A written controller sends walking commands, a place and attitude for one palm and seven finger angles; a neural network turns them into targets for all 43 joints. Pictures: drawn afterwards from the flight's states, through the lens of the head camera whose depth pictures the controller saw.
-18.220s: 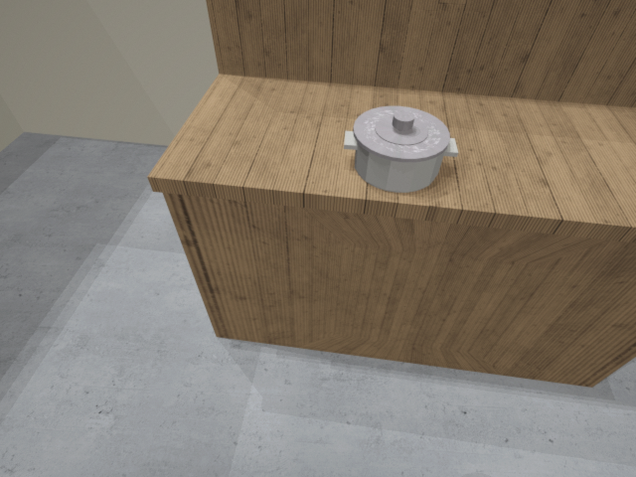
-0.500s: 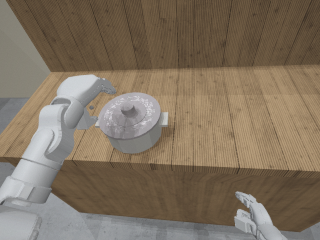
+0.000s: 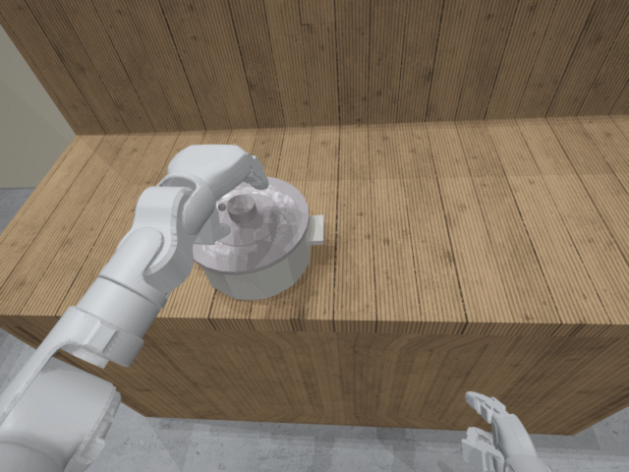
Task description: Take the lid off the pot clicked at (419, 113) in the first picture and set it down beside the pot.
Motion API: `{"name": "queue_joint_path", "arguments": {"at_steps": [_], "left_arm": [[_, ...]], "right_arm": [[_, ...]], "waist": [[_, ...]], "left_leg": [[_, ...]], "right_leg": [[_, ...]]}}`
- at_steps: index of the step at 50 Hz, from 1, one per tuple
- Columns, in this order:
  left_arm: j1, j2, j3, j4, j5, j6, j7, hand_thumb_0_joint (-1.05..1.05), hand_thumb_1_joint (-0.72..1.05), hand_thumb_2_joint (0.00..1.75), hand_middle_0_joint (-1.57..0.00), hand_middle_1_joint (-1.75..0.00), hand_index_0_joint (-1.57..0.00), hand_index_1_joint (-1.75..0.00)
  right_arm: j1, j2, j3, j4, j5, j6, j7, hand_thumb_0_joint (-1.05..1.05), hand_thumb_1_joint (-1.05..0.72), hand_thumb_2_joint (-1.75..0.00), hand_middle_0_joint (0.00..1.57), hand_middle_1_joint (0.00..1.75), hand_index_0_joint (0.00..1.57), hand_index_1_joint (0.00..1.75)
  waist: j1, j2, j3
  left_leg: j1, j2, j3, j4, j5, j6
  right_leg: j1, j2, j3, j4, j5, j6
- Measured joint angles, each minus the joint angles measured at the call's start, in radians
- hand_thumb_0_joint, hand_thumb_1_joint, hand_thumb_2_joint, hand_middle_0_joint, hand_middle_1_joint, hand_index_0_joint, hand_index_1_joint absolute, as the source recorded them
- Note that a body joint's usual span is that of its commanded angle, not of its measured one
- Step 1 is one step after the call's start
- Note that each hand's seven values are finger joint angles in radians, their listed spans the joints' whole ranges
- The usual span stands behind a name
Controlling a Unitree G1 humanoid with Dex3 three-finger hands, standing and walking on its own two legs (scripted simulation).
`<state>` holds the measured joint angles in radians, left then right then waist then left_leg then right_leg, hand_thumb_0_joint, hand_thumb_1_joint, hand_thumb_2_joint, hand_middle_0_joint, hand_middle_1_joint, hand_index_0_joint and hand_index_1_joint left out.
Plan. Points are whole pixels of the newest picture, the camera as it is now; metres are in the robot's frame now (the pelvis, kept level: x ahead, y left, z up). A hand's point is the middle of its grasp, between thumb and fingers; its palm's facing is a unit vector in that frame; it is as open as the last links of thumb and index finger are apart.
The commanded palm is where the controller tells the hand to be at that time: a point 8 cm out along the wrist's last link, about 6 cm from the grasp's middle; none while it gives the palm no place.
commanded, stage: move the open hand above the knob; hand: left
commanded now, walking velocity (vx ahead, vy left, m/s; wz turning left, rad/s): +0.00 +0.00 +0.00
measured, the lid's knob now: (242, 208) +0.45 +0.13 +0.08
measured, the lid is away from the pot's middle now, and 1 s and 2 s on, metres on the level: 0.00 0.00 0.00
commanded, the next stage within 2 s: lower the open fingers around the knob in 1.96 s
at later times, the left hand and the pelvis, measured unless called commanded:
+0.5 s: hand (222, 190) +0.43 +0.14 +0.13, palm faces -0.22 -0.06 -0.97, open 10.2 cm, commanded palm +0.41 +0.14 +0.21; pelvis +0.01 +0.01 +0.00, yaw +0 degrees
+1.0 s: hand (220, 179) +0.43 +0.13 +0.16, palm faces -0.15 -0.07 -0.99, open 10.1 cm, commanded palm +0.40 +0.13 +0.21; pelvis +0.01 +0.00 +0.00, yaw +0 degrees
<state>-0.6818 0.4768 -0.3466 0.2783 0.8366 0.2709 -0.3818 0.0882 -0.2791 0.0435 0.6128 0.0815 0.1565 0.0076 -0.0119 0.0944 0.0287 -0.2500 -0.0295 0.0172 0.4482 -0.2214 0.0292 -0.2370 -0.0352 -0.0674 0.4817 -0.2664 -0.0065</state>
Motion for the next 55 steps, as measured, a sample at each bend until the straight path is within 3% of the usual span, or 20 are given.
{"name": "queue_joint_path", "arguments": {"at_steps": [3,6,10,14,17,21,25,29,32,38,46,51,55], "left_arm": [[-0.064,-0.005,0.026,0.055,-0.006,-0.012,0.033,0.00,-0.31,1.46,-0.85,-0.08,-0.85,-0.08],[-0.126,-0.035,0.055,0.170,-0.002,0.025,0.062,0.00,-0.31,1.46,-0.85,-0.08,-0.85,-0.08],[-0.108,-0.059,0.026,0.176,0.015,0.062,0.041,0.00,-0.31,1.46,-0.85,-0.08,-0.84,-0.08],[-0.068,-0.060,-0.004,0.085,0.017,0.030,0.009,0.00,-0.31,1.46,-0.85,-0.08,-0.85,-0.08],[-0.087,-0.051,0.025,0.092,0.006,0.001,0.032,0.00,-0.31,1.46,-0.85,-0.08,-0.85,-0.08],[-0.131,-0.061,0.055,0.182,0.009,0.037,0.071,0.00,-0.31,1.46,-0.85,-0.08,-0.85,-0.08],[-0.086,-0.074,-0.001,0.125,0.020,0.071,0.048,0.00,-0.31,1.46,-0.85,-0.08,-0.84,-0.08],[-0.070,-0.077,-0.057,0.052,0.020,0.049,0.030,0.00,-0.31,1.46,-0.85,-0.08,-0.85,-0.08],[-0.110,-0.077,-0.041,0.079,0.009,0.037,0.054,0.00,-0.31,1.46,-0.85,-0.08,-0.85,-0.08],[-0.135,-0.113,0.003,0.165,0.012,0.078,0.076,0.00,-0.31,1.46,-0.85,-0.08,-0.85,-0.08],[-0.061,-0.063,-0.012,0.065,0.013,0.041,0.044,0.00,-0.31,1.46,-0.85,-0.08,-0.85,-0.08],[-0.097,-0.062,0.024,0.124,0.005,0.067,0.063,0.00,-0.31,1.46,-0.85,-0.08,-0.85,-0.08],[-0.055,-0.068,-0.003,0.097,0.008,0.076,0.032,0.00,-0.31,1.46,-0.85,-0.08,-0.84,-0.08]], "right_arm": [[0.014,0.003,0.000,0.014,-0.002,-0.016,-0.008,0.01,-0.91,-0.90,0.20,0.30,0.20,0.30],[0.028,0.002,0.001,0.024,0.006,-0.009,0.006,0.01,-0.91,-0.90,0.19,0.30,0.20,0.30],[0.043,-0.004,-0.009,0.010,0.005,0.012,0.031,0.01,-0.91,-0.90,0.19,0.30,0.20,0.30],[0.041,-0.004,-0.014,0.008,-0.003,0.007,0.024,0.01,-0.91,-0.90,0.20,0.30,0.20,0.30],[0.038,0.002,-0.007,0.015,-0.005,-0.007,0.010,0.01,-0.91,-0.90,0.20,0.30,0.20,0.30],[0.039,0.008,-0.002,0.014,0.004,-0.002,0.023,0.01,-0.91,-0.90,0.19,0.30,0.20,0.30],[0.035,0.005,-0.014,-0.007,0.005,0.022,0.047,0.01,-0.91,-0.90,0.19,0.30,0.20,0.30],[0.010,0.006,-0.013,0.001,-0.001,0.015,0.035,0.01,-0.91,-0.90,0.20,0.30,0.20,0.30],[-0.004,0.013,-0.004,0.017,-0.002,0.002,0.022,0.01,-0.91,-0.90,0.20,0.30,0.20,0.30],[-0.003,0.022,0.006,0.008,0.006,0.023,0.045,0.01,-0.91,-0.90,0.19,0.30,0.20,0.30],[-0.014,0.013,0.007,-0.003,-0.002,0.023,0.019,0.01,-0.91,-0.90,0.20,0.30,0.20,0.30],[-0.003,0.001,0.002,0.006,0.008,0.022,0.023,0.01,-0.91,-0.90,0.19,0.30,0.20,0.30],[-0.005,-0.006,-0.004,-0.004,0.010,0.039,0.033,0.01,-0.91,-0.90,0.19,0.30,0.20,0.30]], "waist": [[-0.002,-0.006,-0.011],[-0.004,-0.010,-0.036],[-0.009,-0.003,-0.043],[-0.014,0.001,-0.026],[-0.014,-0.004,-0.028],[-0.006,-0.014,-0.046],[0.002,-0.006,-0.045],[0.008,0.002,-0.026],[0.011,0.002,-0.031],[0.013,-0.002,-0.063],[0.006,0.001,-0.031],[0.016,-0.001,-0.048],[0.015,0.003,-0.043]], "left_leg": [[-0.001,-0.002,0.003,-0.007,0.001,0.002],[-0.017,-0.004,0.006,-0.008,0.000,0.002],[-0.032,-0.006,0.008,0.000,-0.006,0.008],[-0.018,-0.009,0.009,0.002,-0.013,0.014],[-0.008,-0.010,0.013,-0.004,-0.014,0.015],[-0.021,-0.010,0.015,-0.008,-0.010,0.012],[-0.035,-0.013,0.006,0.001,-0.010,0.014],[-0.027,-0.016,-0.004,0.006,-0.012,0.016],[-0.021,-0.016,-0.003,0.001,-0.010,0.014],[-0.033,-0.012,0.000,-0.004,-0.006,0.007],[-0.005,-0.003,0.000,0.001,-0.011,0.002],[-0.014,-0.001,-0.005,-0.003,-0.004,-0.004],[-0.019,0.000,-0.009,0.002,-0.003,-0.004]], "right_leg": [[-0.002,-0.002,0.003,-0.006,0.002,0.002],[-0.019,-0.004,0.006,-0.006,0.001,0.005],[-0.031,-0.006,0.008,-0.006,0.000,0.009],[-0.015,-0.009,0.009,-0.009,-0.004,0.014],[-0.008,-0.009,0.014,-0.013,-0.004,0.016],[-0.024,-0.009,0.016,-0.011,-0.003,0.015],[-0.031,-0.013,0.006,-0.009,-0.004,0.016],[-0.017,-0.015,-0.003,-0.009,-0.006,0.016],[-0.014,-0.015,-0.002,-0.010,-0.005,0.015],[-0.032,-0.012,0.001,-0.002,-0.007,0.010],[-0.004,-0.002,0.002,-0.001,-0.009,0.003],[-0.013,0.000,-0.003,-0.002,-0.006,-0.001],[-0.015,0.001,-0.007,-0.002,-0.004,-0.003]]}}
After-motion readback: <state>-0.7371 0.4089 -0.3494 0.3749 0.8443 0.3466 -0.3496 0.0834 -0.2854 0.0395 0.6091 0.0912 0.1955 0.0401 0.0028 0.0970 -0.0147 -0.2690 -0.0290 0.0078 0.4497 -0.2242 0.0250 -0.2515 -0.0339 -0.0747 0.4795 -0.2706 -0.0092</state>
